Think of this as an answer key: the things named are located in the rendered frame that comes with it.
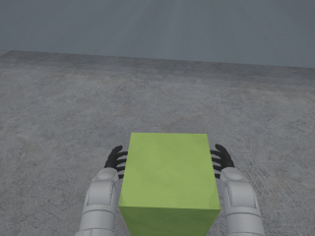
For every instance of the robot left hand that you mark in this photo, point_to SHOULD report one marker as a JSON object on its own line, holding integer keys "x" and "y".
{"x": 112, "y": 161}

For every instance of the carton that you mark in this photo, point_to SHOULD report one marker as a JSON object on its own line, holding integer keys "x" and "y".
{"x": 169, "y": 186}

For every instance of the robot left forearm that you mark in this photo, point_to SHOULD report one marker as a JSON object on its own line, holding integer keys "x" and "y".
{"x": 99, "y": 210}

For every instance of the robot right forearm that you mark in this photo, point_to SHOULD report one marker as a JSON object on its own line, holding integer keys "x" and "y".
{"x": 240, "y": 204}

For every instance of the robot right hand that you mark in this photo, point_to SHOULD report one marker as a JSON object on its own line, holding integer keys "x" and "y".
{"x": 224, "y": 160}

